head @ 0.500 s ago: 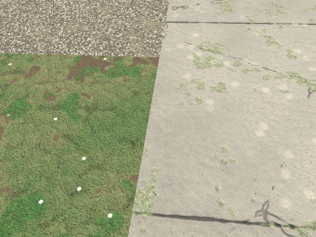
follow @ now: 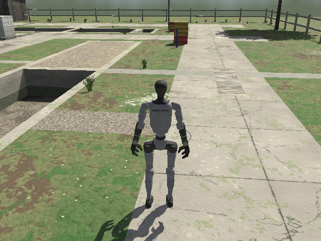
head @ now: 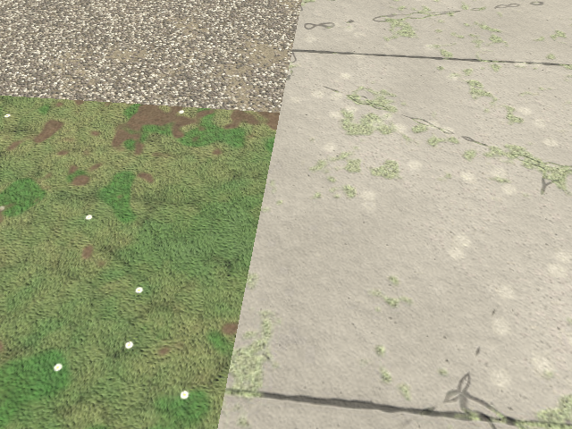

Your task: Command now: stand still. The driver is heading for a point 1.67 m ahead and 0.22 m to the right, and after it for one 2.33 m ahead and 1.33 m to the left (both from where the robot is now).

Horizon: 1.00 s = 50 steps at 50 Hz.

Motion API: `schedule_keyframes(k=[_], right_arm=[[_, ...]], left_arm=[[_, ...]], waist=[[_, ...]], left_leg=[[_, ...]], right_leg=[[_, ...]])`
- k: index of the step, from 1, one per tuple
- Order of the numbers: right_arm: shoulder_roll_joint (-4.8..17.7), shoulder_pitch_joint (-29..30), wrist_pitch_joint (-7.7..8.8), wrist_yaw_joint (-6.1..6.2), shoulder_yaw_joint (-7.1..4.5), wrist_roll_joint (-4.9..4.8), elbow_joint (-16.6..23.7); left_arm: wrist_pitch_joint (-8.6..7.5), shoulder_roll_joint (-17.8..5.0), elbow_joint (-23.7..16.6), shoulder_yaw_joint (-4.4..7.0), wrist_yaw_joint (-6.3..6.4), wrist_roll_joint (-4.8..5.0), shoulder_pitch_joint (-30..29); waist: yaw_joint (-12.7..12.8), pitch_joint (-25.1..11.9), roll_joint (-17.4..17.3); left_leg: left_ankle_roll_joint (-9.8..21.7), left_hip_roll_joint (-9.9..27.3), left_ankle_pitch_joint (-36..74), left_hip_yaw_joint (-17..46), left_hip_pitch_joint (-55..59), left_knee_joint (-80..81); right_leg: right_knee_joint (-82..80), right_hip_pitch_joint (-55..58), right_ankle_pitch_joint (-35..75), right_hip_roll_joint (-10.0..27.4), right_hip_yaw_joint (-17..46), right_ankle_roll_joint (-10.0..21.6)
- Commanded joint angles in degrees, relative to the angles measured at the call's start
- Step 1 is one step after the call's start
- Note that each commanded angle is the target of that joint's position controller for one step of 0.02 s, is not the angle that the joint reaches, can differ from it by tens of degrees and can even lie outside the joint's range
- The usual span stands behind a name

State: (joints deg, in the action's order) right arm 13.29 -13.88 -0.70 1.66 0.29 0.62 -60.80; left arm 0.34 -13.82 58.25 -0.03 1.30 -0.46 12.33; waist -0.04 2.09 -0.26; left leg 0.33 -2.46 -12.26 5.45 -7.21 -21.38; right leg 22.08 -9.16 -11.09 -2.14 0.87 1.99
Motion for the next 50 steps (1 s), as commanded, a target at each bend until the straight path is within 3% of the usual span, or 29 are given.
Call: schedule_keyframes(k=[1,13,28,29,31,33,34,35,36,37,39,41,42,43,44,45,46,48,50], right_arm=[[5.62,-1.68,0.43,0.27,-0.75,-0.01,0.08],[3.59,-2.86,0.52,0.60,-0.05,-0.08,-3.36],[1.50,-4.93,0.61,0.97,0.18,-0.08,-5.22],[1.08,-5.52,0.59,0.96,0.29,0.02,-5.44],[1.77,-5.75,0.35,0.87,-0.20,0.34,-4.93],[1.55,-4.33,0.22,0.37,-0.45,1.12,-3.29],[0.15,-3.30,0.53,0.05,-0.22,1.44,-2.26],[-1.30,-2.66,1.10,-0.29,0.07,1.74,-1.35],[-1.12,-1.55,1.78,-0.55,0.01,1.94,-0.44],[-0.54,-1.24,2.42,-0.83,-0.22,1.76,0.21],[-0.75,-3.58,3.47,-1.48,-0.48,1.27,0.37],[-2.16,-12.41,4.10,-1.42,-0.71,0.50,-2.59],[-0.38,-17.09,4.35,-0.93,-1.34,0.68,-3.96],[4.75,-23.60,4.73,-0.35,-2.57,1.18,-4.81],[8.45,-26.48,4.18,-0.51,-3.80,0.83,-6.01],[5.89,-21.25,4.13,-0.58,-3.38,0.98,-4.41],[4.36,-17.15,4.66,-0.86,-3.00,0.80,-2.67],[2.51,-14.26,5.83,-0.84,-2.45,0.41,-1.27],[1.34,-16.65,6.52,-0.77,-2.00,0.38,-2.18]], left_arm=[[-0.52,-5.59,-0.61,0.86,0.24,0.01,0.77],[-0.55,-3.62,3.41,0.32,0.61,-0.03,3.64],[-0.62,-1.33,5.68,0.25,0.97,-0.06,5.76],[-0.58,-1.08,5.87,0.20,0.95,-0.13,6.22],[-0.11,-3.08,5.68,1.14,0.88,-0.20,6.56],[0.42,-4.15,5.48,1.97,0.59,-0.34,8.67],[0.44,-4.43,5.90,2.32,0.55,-0.39,10.86],[0.34,-5.13,6.44,2.84,0.60,-0.51,12.86],[0.09,-5.14,6.48,3.18,0.53,-0.64,13.40],[-0.26,-5.34,5.97,3.43,0.38,-0.79,12.41],[-0.90,-5.68,4.64,3.83,0.05,-0.68,8.93],[-1.17,-4.97,2.73,3.99,-0.18,0.05,3.69],[-1.68,-3.16,1.37,3.61,-0.31,-0.15,1.57],[-2.47,1.69,-0.58,2.32,-0.83,0.14,0.13],[-2.85,-0.55,-2.26,2.72,-1.22,-1.35,-1.24],[-3.20,-2.37,-2.32,3.09,-1.79,-2.27,-1.93],[-3.68,-1.27,-1.73,2.90,-2.39,-1.91,-1.11],[-4.16,-1.17,-0.96,3.11,-3.24,-1.72,0.03],[-3.70,-0.91,-1.35,3.23,-3.50,-1.84,-0.78]], waist=[[-0.06,0.42,0.25],[0.11,1.06,0.04],[0.16,1.54,0.14],[0.21,0.34,0.36],[0.35,1.55,1.98],[1.55,5.36,4.10],[2.38,6.54,6.12],[2.79,6.63,8.43],[3.00,7.09,8.35],[2.34,6.79,7.30],[-0.15,5.91,6.43],[-4.77,5.95,5.32],[-6.53,6.17,0.68],[-8.24,3.11,-12.53],[-7.94,6.10,-14.01],[-4.81,9.73,-6.77],[-2.76,9.88,-4.04],[-0.69,7.74,-3.05],[-0.55,5.58,-3.83]], left_leg=[[1.77,5.49,4.68,4.41,-3.02,3.59],[1.88,5.52,4.93,3.80,-3.57,3.16],[1.80,5.52,5.24,3.28,-4.01,2.46],[1.92,5.00,1.15,3.00,-3.66,2.79],[2.98,2.33,-11.52,1.23,-6.21,-0.34],[4.26,0.40,-22.15,0.11,-13.63,-5.49],[4.23,-0.31,-21.08,-1.74,-16.96,-9.66],[3.91,-0.55,-16.66,-4.76,-18.76,-14.64],[3.64,0.98,-12.94,-6.08,-18.62,-18.24],[3.61,2.07,-12.51,-6.15,-17.66,-19.60],[4.18,2.31,-13.04,-7.02,-11.97,-15.26],[5.19,-0.49,-7.69,-8.96,4.57,-3.93],[5.71,2.38,-10.12,-3.27,11.79,1.14],[8.31,16.15,-25.40,18.12,17.46,12.39],[12.42,23.68,-33.44,31.17,14.50,16.75],[13.10,22.98,-32.34,29.22,9.64,16.25],[12.07,20.48,-26.44,24.18,7.37,16.45],[10.22,16.35,-11.30,14.78,7.90,16.87],[9.64,13.93,3.62,8.37,9.86,15.18]], right_leg=[[-4.28,0.48,2.27,6.37,6.56,1.46],[-3.80,0.11,3.01,6.20,6.42,1.37],[-3.34,0.01,3.82,6.07,6.29,1.45],[-4.07,0.40,-1.27,5.71,6.36,1.53],[-4.25,-1.30,-16.83,4.72,7.32,2.96],[-6.35,-3.23,-32.47,6.95,12.46,6.11],[-8.72,-2.21,-36.53,10.00,17.22,8.07],[-11.70,-0.89,-38.63,14.07,22.71,10.29],[-13.87,-2.28,-37.20,17.12,26.04,11.93],[-14.61,-3.74,-34.43,17.87,26.29,12.32],[-13.11,-7.20,-29.41,15.94,21.49,11.02],[-6.99,-18.13,-27.56,10.39,13.65,8.24],[1.15,-24.60,-24.82,6.97,9.38,6.50],[19.45,-31.25,-20.18,-0.14,-0.53,3.67],[29.68,-37.51,-20.32,-0.65,-3.09,3.67],[35.65,-38.00,-15.17,3.01,-0.47,3.96],[37.13,-36.92,-10.54,4.32,0.16,3.76],[36.86,-34.34,-4.13,5.81,-0.70,2.40],[37.23,-34.18,-1.27,5.30,-2.78,1.44]])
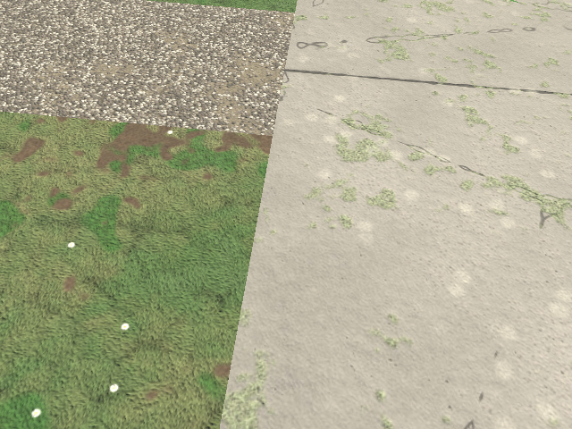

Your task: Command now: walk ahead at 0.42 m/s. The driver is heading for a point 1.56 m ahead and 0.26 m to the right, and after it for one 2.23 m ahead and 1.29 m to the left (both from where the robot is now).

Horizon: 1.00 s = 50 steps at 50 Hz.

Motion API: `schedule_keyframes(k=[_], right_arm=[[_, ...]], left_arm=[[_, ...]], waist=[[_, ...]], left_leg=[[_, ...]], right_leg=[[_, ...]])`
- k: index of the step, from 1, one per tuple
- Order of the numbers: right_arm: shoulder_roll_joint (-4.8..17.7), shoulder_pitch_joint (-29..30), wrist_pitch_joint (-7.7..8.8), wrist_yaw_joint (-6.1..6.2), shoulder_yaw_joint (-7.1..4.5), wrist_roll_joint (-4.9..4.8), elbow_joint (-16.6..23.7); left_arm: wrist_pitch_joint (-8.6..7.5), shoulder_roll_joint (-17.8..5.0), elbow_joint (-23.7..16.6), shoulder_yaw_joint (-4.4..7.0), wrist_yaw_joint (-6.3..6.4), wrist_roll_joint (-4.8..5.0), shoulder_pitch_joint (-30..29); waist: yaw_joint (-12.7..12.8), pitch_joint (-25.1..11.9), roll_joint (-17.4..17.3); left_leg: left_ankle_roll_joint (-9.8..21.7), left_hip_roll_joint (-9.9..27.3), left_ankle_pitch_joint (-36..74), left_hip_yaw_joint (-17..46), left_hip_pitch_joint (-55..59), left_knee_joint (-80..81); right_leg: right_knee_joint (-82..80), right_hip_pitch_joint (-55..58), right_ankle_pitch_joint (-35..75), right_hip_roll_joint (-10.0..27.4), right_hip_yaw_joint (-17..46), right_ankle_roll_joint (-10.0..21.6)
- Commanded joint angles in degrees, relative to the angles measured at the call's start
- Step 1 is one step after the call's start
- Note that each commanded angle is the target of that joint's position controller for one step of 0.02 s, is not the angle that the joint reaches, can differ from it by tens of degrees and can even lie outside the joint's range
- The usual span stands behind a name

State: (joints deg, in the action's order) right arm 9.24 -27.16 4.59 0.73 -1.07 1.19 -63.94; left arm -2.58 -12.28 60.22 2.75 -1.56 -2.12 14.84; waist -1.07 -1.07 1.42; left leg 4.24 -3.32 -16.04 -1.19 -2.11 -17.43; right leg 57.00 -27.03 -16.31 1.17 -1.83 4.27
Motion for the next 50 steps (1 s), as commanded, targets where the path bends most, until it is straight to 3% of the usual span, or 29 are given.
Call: schedule_keyframes(k=[1,6,9,11,12,13,14,15,16,17,18,20,21,23,25,30,35,38,39,40,41,42,43,44,45,46,47,48,50], right_arm=[[5.08,-4.91,1.38,0.19,-0.46,-0.22,0.43],[5.17,-6.99,1.49,0.51,0.19,-0.03,0.08],[6.96,-6.51,1.68,0.77,-0.07,0.00,-0.07],[8.33,-4.83,1.91,0.93,-0.43,-0.10,0.14],[9.05,-4.07,1.79,0.97,-0.68,-0.10,0.26],[9.53,-2.81,1.62,0.83,-0.86,-0.39,0.61],[7.35,-3.65,1.55,0.44,-0.34,-0.55,1.89],[0.14,-10.99,1.15,-0.32,0.56,-2.11,2.42],[6.56,-5.47,0.86,-0.26,-1.03,-0.68,2.87],[7.11,0.77,0.98,-0.51,-1.44,-0.28,5.31],[6.49,3.64,1.20,-0.66,-1.48,-0.04,5.94],[4.43,2.81,-0.03,-1.21,-1.53,1.04,5.69],[3.29,2.31,-0.66,-1.48,-1.49,1.11,5.58],[2.96,4.34,-1.56,-1.86,-1.64,1.26,6.47],[3.60,9.94,-2.15,-2.17,-1.78,1.34,8.53],[3.20,23.61,-2.01,-2.62,-1.18,0.32,13.20],[3.62,30.91,-1.58,-2.43,-0.87,-0.05,15.82],[5.02,27.89,-0.87,-1.89,-1.53,0.03,15.71],[5.99,23.02,-0.56,-1.49,-2.10,0.09,14.26],[7.07,14.58,-0.09,-1.01,-2.86,0.24,11.45],[9.70,4.99,0.43,-0.42,-3.96,1.33,8.80],[16.19,-2.69,0.41,-0.03,-5.76,2.86,8.10],[14.70,-0.22,-0.57,-0.90,-5.66,0.89,8.02],[12.52,6.76,-0.75,-1.18,-4.98,-0.37,8.83],[8.78,11.26,-0.40,-1.43,-4.00,-0.51,9.62],[6.45,12.82,0.04,-1.39,-3.30,-0.30,9.36],[4.49,12.53,0.44,-1.09,-2.63,-0.43,8.39],[3.90,11.39,0.86,-0.89,-2.33,-0.36,7.63],[5.54,8.17,1.70,-0.70,-2.52,-0.46,6.29]], left_arm=[[-0.52,-2.14,-4.01,0.41,-0.61,-0.12,-4.67],[-0.04,-0.11,-10.04,-0.91,-0.51,0.69,-17.80],[0.00,-1.13,-11.61,-1.01,-0.13,1.14,-18.86],[-0.37,-3.50,-10.14,-0.01,0.73,1.25,-12.11],[-0.81,-4.94,-7.77,0.81,1.18,1.46,-4.45],[-1.29,-6.14,-4.87,1.65,1.70,1.25,4.48],[-1.60,-10.34,-3.30,2.89,2.24,-0.20,12.80],[-1.34,-14.45,-3.49,3.77,1.81,-1.17,13.67],[-0.90,-11.69,-3.68,3.49,1.17,1.20,9.13],[-1.18,-8.38,-4.87,2.48,1.07,1.70,2.38],[-1.86,-5.19,-5.13,1.70,0.84,1.45,-0.42],[-2.85,-1.61,-3.49,0.48,1.27,1.23,0.39],[-3.32,-1.26,-2.66,0.24,1.42,1.22,2.04],[-4.01,-2.50,-1.50,0.27,1.65,1.38,5.13],[-4.09,-3.75,-1.06,0.32,1.73,1.41,7.44],[-3.92,-3.25,-0.37,-0.41,1.78,1.59,12.80],[-3.68,-3.90,1.28,-0.56,2.51,1.01,17.71],[-3.53,-5.04,1.37,-0.27,3.00,0.55,15.97],[-3.45,-5.68,1.36,-0.08,3.09,0.47,15.27],[-3.22,-6.07,1.24,0.01,2.99,0.66,14.25],[-3.26,-5.53,0.37,-0.23,2.85,1.23,13.35],[-3.26,-0.06,-1.57,-1.40,2.08,3.60,18.25],[-3.04,-3.38,-0.85,-0.12,2.04,2.83,18.07],[-2.81,-4.56,-2.66,0.49,2.10,1.82,12.27],[-3.11,-3.89,-3.80,0.40,1.81,1.43,8.46],[-2.84,-2.86,-3.85,0.52,1.64,1.14,7.34],[-2.06,-1.97,-3.84,0.51,1.40,0.28,8.05],[-1.28,-0.55,-3.31,0.33,1.02,-0.07,9.34],[-0.36,-0.19,-4.00,0.45,0.48,-0.26,8.14]], waist=[[0.32,8.27,-5.91],[-1.68,9.89,-7.37],[-0.79,9.28,-8.74],[2.81,5.17,-8.49],[5.99,1.03,-8.05],[9.96,-3.35,-7.13],[11.94,-9.21,-2.38],[7.01,-15.31,10.54],[6.82,-11.18,2.03],[4.41,-1.77,1.24],[3.13,2.12,-1.49],[-0.27,3.83,-0.71],[-0.94,3.76,-0.23],[-1.52,4.58,0.37],[-0.89,6.07,0.75],[2.35,7.55,1.37],[4.59,7.61,2.37],[1.87,5.80,3.08],[-0.24,3.27,3.54],[-3.79,-0.84,2.76],[-7.64,-5.96,1.55],[-6.95,-15.22,-9.61],[-5.75,-16.98,-8.09],[-2.96,-6.69,-4.64],[-1.72,-0.77,-2.61],[0.18,2.66,-2.05],[1.96,3.93,-2.93],[2.85,3.78,-3.54],[3.51,4.03,-3.80]], left_leg=[[5.70,14.25,14.49,12.87,5.52,10.18],[5.79,12.28,30.96,6.99,2.02,9.23],[5.45,13.63,41.00,5.71,2.42,7.67],[4.18,14.28,57.29,4.18,4.75,-0.84],[3.47,13.98,61.00,3.42,5.56,-9.52],[2.67,12.53,55.76,2.18,1.67,-20.56],[2.38,9.79,35.37,0.82,-8.76,-36.51],[0.32,-1.10,-13.10,-0.33,-27.99,-59.44],[1.71,1.25,-9.70,5.60,-33.03,-63.04],[2.07,4.36,-3.43,4.93,-34.84,-60.55],[2.13,6.10,-0.13,4.57,-32.76,-57.58],[1.24,8.05,0.91,4.38,-27.01,-52.84],[0.75,8.19,0.81,3.93,-25.75,-51.03],[-0.16,8.56,1.70,2.40,-27.58,-47.94],[-1.10,9.36,5.55,0.91,-32.03,-43.91],[-2.51,8.04,15.26,-2.76,-33.97,-27.33],[-0.77,5.49,15.60,-4.61,-33.64,-17.73],[2.01,2.86,9.02,-5.23,-27.44,-14.35],[3.12,1.12,6.86,-5.58,-21.74,-13.27],[4.44,-0.21,8.47,-6.03,-12.32,-9.58],[6.64,5.05,8.89,-0.62,2.22,-8.69],[14.21,23.31,4.18,24.86,21.16,-7.47],[17.15,27.55,2.86,40.69,21.07,0.22],[14.88,24.80,-1.33,31.64,12.31,2.04],[13.05,22.59,0.80,25.22,3.94,4.79],[10.69,19.79,4.47,19.91,-1.98,6.65],[8.85,17.36,7.88,15.69,-6.29,7.79],[8.13,16.15,10.26,13.05,-8.07,8.38],[8.30,15.02,16.12,10.01,-8.57,9.08]], right_leg=[[1.98,-16.98,4.64,1.75,-1.00,-1.20],[-12.72,-12.75,8.79,-0.41,-5.40,-1.86],[-20.80,-4.40,9.59,-2.31,-6.83,0.60],[-22.94,4.86,8.51,-4.83,-6.78,2.87],[-24.85,12.26,8.59,-5.95,-6.28,4.02],[-28.69,23.43,10.90,-4.83,-5.09,5.10],[-29.94,36.17,-0.07,6.65,7.56,7.21],[-36.35,48.22,-3.31,23.50,38.38,16.46],[-42.70,41.85,-11.77,20.71,42.44,15.64],[-44.53,32.43,-11.52,19.08,32.66,13.58],[-46.40,25.25,-3.99,16.62,26.60,12.15],[-47.75,17.39,6.50,12.32,17.26,9.39],[-48.06,16.36,10.22,11.57,14.87,8.99],[-48.76,16.14,15.50,10.43,11.31,8.85],[-50.12,17.03,16.95,9.65,9.05,8.49],[-49.91,20.65,27.76,7.20,4.35,5.93],[-47.10,30.47,35.83,9.39,3.84,6.00],[-40.26,34.45,51.13,10.87,2.77,5.76],[-34.64,34.88,57.66,10.80,2.37,5.25],[-25.31,33.41,58.17,9.59,1.23,4.46],[-12.80,23.84,46.47,7.95,0.26,3.64],[10.63,3.91,16.25,0.05,-3.70,0.84],[21.21,-5.11,-12.60,-5.34,2.21,1.13],[21.49,-9.48,-7.67,-1.14,4.80,1.71],[18.21,-9.13,-3.42,0.90,4.76,1.68],[14.53,-6.86,-1.34,2.61,4.58,1.57],[11.57,-3.84,-0.36,3.65,4.45,0.94],[9.96,-1.73,0.18,3.88,4.04,0.35],[7.83,-2.63,1.75,4.08,2.69,-0.65]])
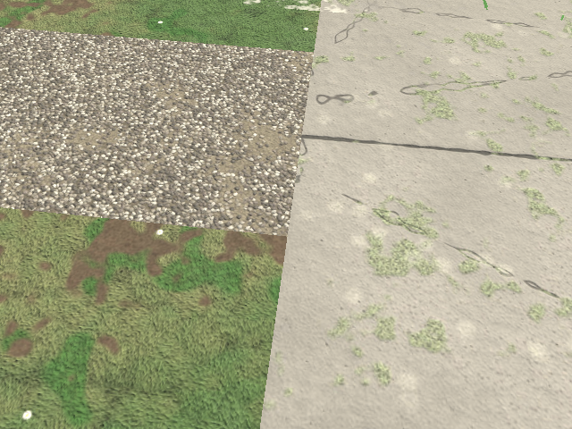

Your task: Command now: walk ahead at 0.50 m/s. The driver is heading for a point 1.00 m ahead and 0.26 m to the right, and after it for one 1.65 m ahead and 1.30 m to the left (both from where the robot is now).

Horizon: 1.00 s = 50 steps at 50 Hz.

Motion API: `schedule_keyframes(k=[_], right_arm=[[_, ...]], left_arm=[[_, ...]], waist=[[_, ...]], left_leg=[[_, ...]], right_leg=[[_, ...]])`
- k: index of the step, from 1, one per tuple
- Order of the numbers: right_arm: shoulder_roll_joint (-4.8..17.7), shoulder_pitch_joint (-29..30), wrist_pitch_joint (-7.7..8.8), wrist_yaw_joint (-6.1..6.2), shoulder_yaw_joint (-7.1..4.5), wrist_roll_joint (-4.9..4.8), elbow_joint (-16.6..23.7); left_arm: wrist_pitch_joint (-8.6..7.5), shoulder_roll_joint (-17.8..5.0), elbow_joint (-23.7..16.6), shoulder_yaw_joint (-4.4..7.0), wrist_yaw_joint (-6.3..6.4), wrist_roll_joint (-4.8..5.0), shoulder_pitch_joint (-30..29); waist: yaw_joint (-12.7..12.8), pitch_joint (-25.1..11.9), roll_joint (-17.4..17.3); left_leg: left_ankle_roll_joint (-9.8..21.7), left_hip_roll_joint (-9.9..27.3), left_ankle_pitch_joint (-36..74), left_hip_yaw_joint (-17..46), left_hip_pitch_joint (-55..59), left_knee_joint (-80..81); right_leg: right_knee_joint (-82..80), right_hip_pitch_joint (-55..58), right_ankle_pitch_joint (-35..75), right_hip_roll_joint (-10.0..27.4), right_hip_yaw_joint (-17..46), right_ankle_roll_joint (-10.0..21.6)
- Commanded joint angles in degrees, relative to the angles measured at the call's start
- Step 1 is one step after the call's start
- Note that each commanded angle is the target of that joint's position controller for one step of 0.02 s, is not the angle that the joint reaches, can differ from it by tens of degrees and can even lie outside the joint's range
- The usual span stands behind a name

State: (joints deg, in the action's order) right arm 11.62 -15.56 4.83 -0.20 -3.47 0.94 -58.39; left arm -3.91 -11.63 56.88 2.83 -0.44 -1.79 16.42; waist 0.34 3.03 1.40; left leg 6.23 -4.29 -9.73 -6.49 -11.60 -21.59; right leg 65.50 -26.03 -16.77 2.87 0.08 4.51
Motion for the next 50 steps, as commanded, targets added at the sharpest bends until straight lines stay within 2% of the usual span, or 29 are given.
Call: schedule_keyframes(k=[1,4,7,11,13,15,16,17,18,19,20,21,22,23,25,26,28,29,31,36,40,43,44,45,46,47,48,49,50], right_arm=[[4.23,-4.39,1.62,0.25,-0.28,-0.21,0.42],[4.68,-7.48,1.55,0.17,-0.08,-0.22,-0.10],[4.51,-10.44,1.48,0.17,0.27,-0.23,-0.62],[5.07,-14.80,1.37,0.62,0.34,0.05,-2.01],[5.46,-15.57,1.16,1.02,0.23,0.44,-2.55],[6.15,-14.27,1.03,1.40,0.01,0.68,-2.61],[6.72,-13.30,0.97,1.53,-0.16,0.76,-2.53],[7.16,-12.48,0.77,1.50,-0.29,0.72,-2.52],[6.77,-11.64,0.62,1.37,-0.12,0.36,-2.11],[3.59,-12.93,0.68,0.93,0.79,-1.08,0.05],[1.01,-18.66,0.56,0.52,0.87,-2.23,-0.10],[5.36,-13.37,0.16,0.64,-0.35,-0.72,0.24],[4.95,-8.39,0.46,0.34,-0.35,-0.30,1.87],[3.91,-6.26,0.55,0.18,-0.26,-0.12,2.20],[2.18,-7.60,-0.81,-0.42,-0.19,1.19,1.68],[1.59,-7.87,-1.40,-0.74,-0.20,1.32,1.65],[1.39,-5.62,-2.22,-1.16,-0.26,1.43,2.53],[1.56,-3.18,-2.52,-1.29,-0.25,1.44,3.39],[2.14,2.31,-2.79,-1.46,-0.23,1.28,5.27],[1.40,13.01,-2.49,-1.63,0.64,0.48,8.87],[1.96,19.05,-2.02,-1.42,0.88,0.41,11.28],[3.20,18.49,-1.06,-1.20,0.56,0.21,12.25],[3.85,15.24,-0.64,-0.91,0.24,0.12,11.51],[4.84,9.21,-0.18,-0.44,-0.32,0.17,9.67],[6.55,-0.37,0.53,0.19,-1.16,0.80,6.76],[11.65,-10.22,1.03,1.01,-2.52,2.47,5.54],[16.24,-10.76,0.52,0.52,-3.63,2.77,5.76],[11.52,-5.55,-0.37,0.21,-2.79,1.21,7.17],[7.53,0.18,-0.28,0.13,-1.55,0.77,8.01]], left_arm=[[1.29,-1.14,-1.57,0.45,-0.80,-0.58,4.36],[1.62,-2.08,-4.70,0.48,-1.06,-0.30,-4.17],[1.43,-1.46,-7.13,-0.06,-1.20,0.29,-11.28],[1.14,-1.56,-9.30,-0.44,-1.08,0.59,-17.63],[0.80,-2.25,-10.34,-0.27,-1.01,0.53,-19.30],[0.27,-2.93,-10.34,0.09,-0.82,0.52,-17.62],[-0.03,-3.55,-9.34,0.50,-0.50,0.50,-14.11],[-0.45,-4.43,-7.05,1.14,-0.10,0.39,-7.19],[-1.05,-6.14,-3.73,2.05,0.43,-0.28,2.79],[-1.44,-11.52,-2.21,3.48,1.08,-1.85,12.08],[-0.90,-14.90,-2.02,4.29,0.44,-1.45,12.62],[-0.24,-11.97,-2.62,3.74,0.10,0.54,6.87],[-0.37,-8.18,-3.56,2.64,-0.07,0.99,1.24],[-0.80,-5.43,-3.72,1.86,-0.23,0.75,-1.38],[-1.49,-2.36,-2.22,0.82,0.24,0.99,-0.96],[-1.95,-2.49,-1.34,0.73,0.39,1.00,0.97],[-2.57,-4.21,-0.19,0.97,0.56,1.25,3.76],[-2.64,-4.96,0.09,1.08,0.59,1.24,4.72],[-2.54,-4.99,0.55,0.91,0.60,1.25,6.89],[-2.44,-4.71,1.70,0.37,0.71,1.20,11.75],[-2.12,-4.81,3.29,0.23,1.21,0.76,15.78],[-1.72,-6.37,3.22,0.66,1.70,0.25,14.35],[-1.67,-7.01,2.84,0.84,1.74,0.17,12.70],[-1.63,-7.53,2.63,1.01,1.60,0.27,11.57],[-1.60,-7.18,2.21,0.90,1.33,0.80,10.30],[-1.77,-4.84,0.07,0.23,1.06,1.62,10.04],[-1.23,0.95,-0.39,-0.60,1.13,3.91,17.95],[-0.44,-5.53,0.11,1.04,1.50,2.00,13.65],[-0.36,-5.26,-1.14,1.39,1.10,1.63,9.02]], waist=[[2.11,0.55,-3.96],[0.52,2.40,-4.30],[-1.33,2.86,-4.68],[-3.50,3.08,-5.35],[-3.49,3.49,-5.47],[-1.79,2.74,-5.64],[-0.06,0.91,-6.07],[2.87,-2.57,-5.68],[6.86,-7.92,-3.92],[8.75,-15.73,3.10],[5.89,-20.64,12.11],[4.17,-14.48,3.47],[2.62,-6.46,1.36],[1.14,-3.07,-0.31],[-1.67,-1.56,1.48],[-2.02,-1.77,1.83],[-2.49,-0.94,1.50],[-2.28,-0.20,1.50],[-1.21,1.35,1.62],[1.43,2.62,2.03],[3.30,3.51,2.30],[1.67,2.95,2.49],[-0.12,1.50,2.79],[-2.56,-1.57,2.75],[-6.64,-6.91,0.78],[-9.52,-14.97,-4.62],[-5.48,-21.57,-17.23],[-4.55,-16.40,-6.23],[-2.80,-8.01,-3.75]], left_leg=[[6.37,15.63,10.57,14.12,1.09,13.95],[5.89,14.34,13.25,11.70,3.13,15.39],[4.85,13.22,18.08,9.39,5.53,15.11],[4.91,14.76,22.38,8.73,12.71,13.56],[5.14,16.42,25.63,8.95,16.73,11.75],[4.39,17.24,34.41,8.07,18.73,7.80],[3.64,17.08,42.12,7.35,18.75,3.54],[2.87,16.06,46.83,6.38,18.17,-4.38],[1.73,13.68,41.56,4.49,12.34,-15.86],[-0.09,9.34,20.31,1.77,-2.99,-34.50],[-1.32,-0.77,-21.86,3.55,-18.98,-51.79],[-0.41,3.24,-17.31,9.93,-23.48,-54.79],[-0.36,5.58,-11.77,9.53,-24.65,-52.48],[-0.42,7.48,-8.29,9.29,-22.82,-49.08],[-1.57,9.18,-6.12,8.70,-17.82,-44.56],[-2.08,9.04,-5.64,8.05,-16.90,-43.68],[-3.06,9.52,-3.74,6.93,-19.13,-41.48],[-3.55,10.03,-1.87,6.45,-21.16,-39.92],[-4.46,10.77,2.11,5.54,-25.17,-35.70],[-5.17,9.41,9.18,2.93,-25.62,-21.33],[-3.93,7.80,8.48,2.14,-25.95,-14.85],[-2.42,6.34,3.06,2.79,-22.85,-11.18],[-1.71,4.91,0.93,2.46,-17.40,-9.39],[-0.88,3.06,0.25,1.72,-9.35,-7.10],[0.49,3.96,3.86,2.60,4.22,-3.90],[3.10,17.06,-0.59,15.99,19.62,-3.36],[9.79,31.93,-3.22,40.59,31.75,2.99],[7.89,28.88,-9.39,40.13,24.71,5.47],[5.94,26.68,-9.39,30.82,15.77,7.34]], right_leg=[[-2.28,-5.56,3.98,2.83,0.24,-1.40],[-9.81,-10.93,10.23,3.87,-1.37,-2.76],[-20.01,-10.54,15.14,2.89,-3.23,-3.30],[-28.19,-10.35,16.45,1.02,-4.79,-2.15],[-30.58,-10.66,13.91,0.50,-4.64,-0.90],[-33.21,-6.62,9.69,-1.05,-5.16,0.90],[-34.38,-1.35,7.48,-2.80,-5.82,1.92],[-36.85,6.61,7.40,-4.75,-6.60,3.09],[-39.21,19.91,9.87,-3.71,-5.28,4.72],[-40.10,36.79,4.98,10.58,11.74,8.83],[-47.57,45.22,5.42,22.75,37.23,15.93],[-49.54,39.02,-0.35,19.27,34.23,13.84],[-51.34,30.16,0.60,17.33,25.68,11.81],[-53.46,24.16,5.09,14.45,19.96,9.75],[-55.55,17.78,11.85,10.38,12.19,7.03],[-55.88,17.15,15.16,9.87,10.69,7.02],[-56.94,17.22,18.79,9.07,8.05,7.28],[-57.78,17.44,18.67,8.77,7.15,7.28],[-58.92,18.74,19.68,8.11,5.88,7.04],[-58.70,22.69,26.84,6.81,2.59,5.84],[-56.08,29.40,32.01,8.55,3.63,6.81],[-51.20,32.98,40.19,10.09,5.34,6.97],[-47.77,32.22,46.25,9.67,5.04,6.15],[-41.35,31.09,51.14,8.50,4.65,5.34],[-30.64,25.77,47.24,5.82,2.84,4.16],[-14.19,13.94,27.62,2.11,0.84,3.09],[4.26,-4.70,-13.54,-7.37,-2.20,1.16],[8.29,-8.13,-10.40,-3.46,3.31,2.05],[6.92,-8.77,-4.97,-1.31,3.60,2.03]])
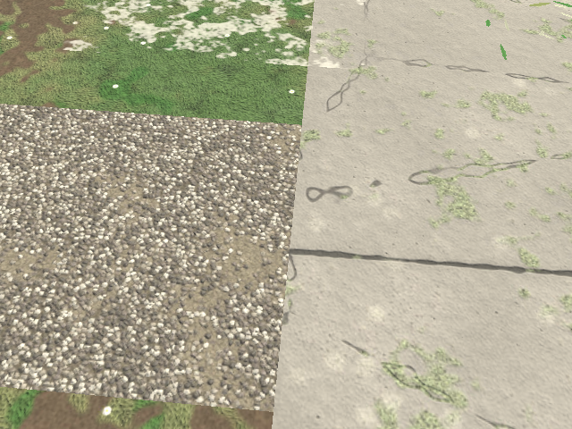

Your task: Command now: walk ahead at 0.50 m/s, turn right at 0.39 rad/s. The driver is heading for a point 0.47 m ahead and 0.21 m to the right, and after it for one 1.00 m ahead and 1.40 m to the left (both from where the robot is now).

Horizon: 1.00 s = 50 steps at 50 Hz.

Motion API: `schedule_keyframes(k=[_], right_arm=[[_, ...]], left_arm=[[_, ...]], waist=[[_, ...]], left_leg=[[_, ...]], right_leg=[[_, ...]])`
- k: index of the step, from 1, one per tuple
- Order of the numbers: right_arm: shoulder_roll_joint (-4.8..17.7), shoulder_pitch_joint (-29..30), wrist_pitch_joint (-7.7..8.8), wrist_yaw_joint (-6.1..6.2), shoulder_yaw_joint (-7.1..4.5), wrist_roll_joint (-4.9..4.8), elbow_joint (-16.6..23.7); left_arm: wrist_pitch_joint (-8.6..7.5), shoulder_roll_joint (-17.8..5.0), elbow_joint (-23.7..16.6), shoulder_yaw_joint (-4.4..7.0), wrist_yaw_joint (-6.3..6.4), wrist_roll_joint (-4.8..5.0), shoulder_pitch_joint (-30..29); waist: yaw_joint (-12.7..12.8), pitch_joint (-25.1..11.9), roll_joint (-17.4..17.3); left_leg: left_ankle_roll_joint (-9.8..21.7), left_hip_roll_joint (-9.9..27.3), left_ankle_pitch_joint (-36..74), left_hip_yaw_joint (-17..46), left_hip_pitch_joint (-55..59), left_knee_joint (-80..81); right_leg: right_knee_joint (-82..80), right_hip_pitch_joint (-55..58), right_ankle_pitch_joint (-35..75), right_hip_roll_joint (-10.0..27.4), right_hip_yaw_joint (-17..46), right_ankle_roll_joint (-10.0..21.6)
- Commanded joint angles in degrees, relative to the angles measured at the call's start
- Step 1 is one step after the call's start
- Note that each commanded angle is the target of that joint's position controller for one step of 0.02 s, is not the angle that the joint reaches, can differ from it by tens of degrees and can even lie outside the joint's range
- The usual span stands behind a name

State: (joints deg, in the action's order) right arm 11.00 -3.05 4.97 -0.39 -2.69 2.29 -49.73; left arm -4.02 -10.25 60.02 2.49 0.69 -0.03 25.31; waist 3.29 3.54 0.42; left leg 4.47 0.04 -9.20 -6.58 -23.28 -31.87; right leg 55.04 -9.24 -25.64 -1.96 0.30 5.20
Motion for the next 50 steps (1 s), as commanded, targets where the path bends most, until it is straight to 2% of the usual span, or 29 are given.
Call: schedule_keyframes(k=[1,3,4,6,8,13,15,18,21,22,23,24,25,26,27,28,29,31,32,34,36,39,42,45,47,48,50], right_arm=[[5.93,-9.92,-0.06,0.21,-1.75,-0.55,-0.58],[3.87,-10.30,0.58,0.84,-1.12,-0.97,-1.76],[3.61,-11.82,1.08,0.96,-1.02,-1.15,-2.40],[4.59,-14.07,1.94,1.08,-1.26,-1.62,-3.24],[5.30,-15.75,2.23,1.15,-1.42,-1.47,-3.64],[5.58,-18.80,2.19,1.30,-1.20,-1.21,-4.56],[6.65,-20.56,2.08,1.56,-1.40,-1.23,-5.00],[7.80,-23.17,1.32,2.00,-1.71,-1.10,-5.93],[9.83,-22.64,0.23,2.45,-2.23,-0.92,-5.94],[10.80,-22.25,-0.34,2.48,-2.52,-0.87,-5.79],[11.63,-21.86,-0.98,2.30,-2.75,-0.94,-5.42],[11.75,-20.84,-1.36,1.93,-2.75,-1.17,-4.51],[7.13,-21.63,-1.30,1.45,-1.77,-1.80,-1.64],[6.84,-18.71,-0.60,0.43,-1.94,-1.86,2.79],[8.96,-11.33,-0.08,0.17,-2.18,-1.40,4.19],[7.96,-10.88,0.69,-0.01,-1.71,-1.98,4.57],[7.20,-13.78,0.72,0.10,-1.56,-1.92,2.60],[5.92,-18.19,-1.44,-0.14,-1.21,0.04,0.23],[5.67,-18.76,-2.38,-0.47,-1.22,0.25,-0.25],[5.72,-17.11,-3.32,-1.08,-1.31,-0.23,-0.08],[6.16,-12.68,-3.75,-1.31,-1.38,-0.87,1.03],[6.45,-7.53,-3.78,-1.40,-1.42,-1.58,2.26],[5.97,-4.19,-3.42,-1.52,-1.08,-1.43,3.22],[4.80,-0.13,-3.19,-1.91,-0.19,-0.91,4.70],[4.21,1.25,-3.01,-2.06,0.30,-0.81,5.68],[4.54,0.52,-2.98,-1.97,0.24,-0.85,5.80],[5.94,-5.07,-3.04,-1.53,-0.26,-0.75,4.59]], left_arm=[[-0.13,-5.04,-4.79,1.58,-0.33,-0.24,-1.76],[1.33,-3.82,-4.90,1.86,-1.21,-1.51,-1.57],[2.02,-3.10,-5.12,1.92,-1.58,-1.64,-1.64],[2.93,-2.50,-6.42,1.96,-2.14,-1.75,-4.11],[3.43,-2.68,-8.06,1.92,-2.61,-1.84,-8.17],[3.33,-2.61,-12.32,1.13,-3.70,-1.65,-18.94],[3.27,-2.44,-13.96,0.68,-4.08,-1.79,-22.94],[3.18,-3.22,-15.87,0.64,-4.40,-2.09,-26.39],[3.24,-4.69,-15.80,1.34,-4.00,-2.32,-23.68],[3.15,-5.55,-14.91,1.83,-3.72,-2.33,-19.89],[2.77,-6.72,-13.37,2.55,-3.35,-2.31,-14.28],[2.21,-8.96,-10.69,3.74,-2.63,-2.83,-5.72],[1.96,-15.28,-10.25,5.51,-1.80,-3.47,-1.58],[2.60,-19.50,-11.69,6.27,-1.68,-1.83,-3.02],[3.26,-17.82,-11.28,5.79,-1.30,-1.16,-3.83],[3.13,-15.13,-11.09,5.05,-0.94,-0.70,-6.63],[2.63,-11.58,-11.25,4.04,-0.78,-0.77,-9.76],[1.03,-7.65,-11.10,2.48,-0.57,-0.36,-11.98],[0.09,-7.42,-10.33,2.20,-0.69,-0.29,-10.57],[-0.93,-9.24,-8.74,2.45,-0.84,-0.17,-7.57],[-1.20,-10.05,-7.85,2.48,-0.88,-0.40,-4.82],[-1.40,-9.65,-7.26,1.99,-0.76,-0.73,-2.40],[-1.78,-8.80,-6.84,1.25,-0.28,-0.97,-2.08],[-1.92,-7.95,-5.77,0.51,0.52,-1.04,-0.73],[-1.86,-8.35,-4.82,0.24,1.13,-1.15,0.26],[-1.85,-9.20,-4.57,0.25,1.46,-1.23,0.21],[-1.49,-11.44,-4.40,0.63,2.31,-1.41,-0.59]], waist=[[-4.61,-4.54,-1.97],[-2.38,-2.07,-4.63],[-2.02,-2.18,-4.95],[-1.51,-1.54,-4.70],[-1.79,-0.62,-4.45],[-3.38,1.89,-4.29],[-4.48,2.37,-4.46],[-5.32,2.83,-4.47],[-3.28,0.19,-6.29],[-1.63,-2.04,-6.78],[0.50,-5.49,-6.57],[4.61,-10.16,-3.63],[4.56,-15.83,5.29],[2.22,-18.89,10.93],[3.08,-12.00,1.54],[0.94,-6.30,0.34],[-2.32,-3.74,-2.70],[-5.39,-4.08,-1.30],[-5.52,-4.37,-0.54],[-5.30,-3.28,0.64],[-3.66,-1.45,1.53],[-1.60,0.41,2.43],[-1.16,1.61,2.71],[-0.25,2.92,2.48],[-0.30,2.92,2.55],[-1.02,1.77,3.21],[-3.94,-1.79,5.71]], left_leg=[[6.12,19.88,-5.45,24.25,21.22,19.93],[3.49,16.20,0.00,15.01,15.10,21.94],[3.26,15.89,2.66,12.87,14.33,22.38],[3.28,15.61,6.95,8.82,14.73,23.28],[3.26,15.33,9.05,5.43,15.68,23.95],[2.80,13.60,15.51,-2.17,17.81,23.88],[2.70,14.43,18.25,-4.13,20.00,23.64],[2.63,16.03,24.20,-6.44,25.84,21.21],[1.95,16.62,45.98,-9.24,29.96,12.03],[1.88,16.68,51.90,-9.72,30.63,5.50],[1.66,16.61,51.65,-9.86,29.53,-3.92],[-0.06,15.48,42.11,-10.67,22.50,-17.91],[-2.56,11.12,8.62,-10.17,3.53,-36.99],[-5.29,-1.03,-23.10,-0.31,-14.55,-52.00],[-4.64,2.93,-17.18,6.90,-21.13,-51.21],[-4.21,5.07,-11.55,6.97,-20.31,-46.82],[-3.92,7.17,-8.82,7.00,-15.91,-40.96],[-4.48,8.64,-7.30,7.12,-7.72,-35.21],[-4.68,8.28,-6.98,6.46,-6.30,-34.37],[-4.66,8.15,-3.89,5.94,-8.07,-31.82],[-4.28,7.99,0.43,6.13,-12.66,-28.96],[-3.34,5.62,5.48,8.04,-17.27,-23.96],[-2.56,3.41,9.70,7.59,-18.11,-17.22],[-1.60,2.35,10.46,3.37,-17.24,-10.10],[-0.13,0.76,8.50,0.23,-14.31,-5.39],[0.97,-0.92,6.21,-1.45,-11.45,-4.03],[3.53,-4.25,0.22,-3.47,-5.46,-3.54]], right_leg=[[15.21,-24.22,7.11,5.39,3.06,1.11],[12.54,-21.17,9.20,7.05,2.44,0.23],[12.28,-20.67,9.94,7.09,2.07,-0.05],[11.57,-23.54,12.62,7.60,1.36,-0.58],[9.89,-27.55,16.53,8.29,0.78,-1.09],[-5.10,-29.32,25.16,7.59,-2.46,-1.84],[-10.97,-27.86,26.07,6.96,-4.97,-1.20],[-15.98,-26.92,22.46,5.72,-7.45,0.70],[-18.26,-20.43,14.40,1.28,-10.33,3.79],[-19.02,-16.35,11.43,-0.82,-10.92,5.05],[-21.40,-9.90,10.19,-2.85,-10.78,6.43],[-26.74,2.69,12.01,-2.95,-7.79,8.38],[-28.52,19.03,6.13,11.99,13.07,13.24],[-38.27,26.54,8.73,22.27,42.89,20.30],[-40.16,22.73,11.59,20.69,34.99,17.95],[-40.62,15.31,16.80,19.26,27.68,15.95],[-41.48,9.10,24.19,16.38,20.86,12.74],[-43.03,2.78,32.42,12.38,12.50,9.61],[-43.54,2.06,36.50,11.71,10.76,9.16],[-44.68,2.30,40.75,10.78,7.15,7.28],[-46.01,4.31,41.38,10.49,4.84,4.56],[-47.34,7.57,40.49,10.34,1.65,1.76],[-47.74,10.38,42.96,10.80,-1.82,0.56],[-47.69,13.74,48.54,11.73,-4.69,0.20],[-45.02,16.32,58.24,12.45,-6.95,-0.23],[-41.98,17.60,67.34,12.88,-7.89,-0.64],[-32.70,20.13,83.99,14.19,-8.95,-1.26]])
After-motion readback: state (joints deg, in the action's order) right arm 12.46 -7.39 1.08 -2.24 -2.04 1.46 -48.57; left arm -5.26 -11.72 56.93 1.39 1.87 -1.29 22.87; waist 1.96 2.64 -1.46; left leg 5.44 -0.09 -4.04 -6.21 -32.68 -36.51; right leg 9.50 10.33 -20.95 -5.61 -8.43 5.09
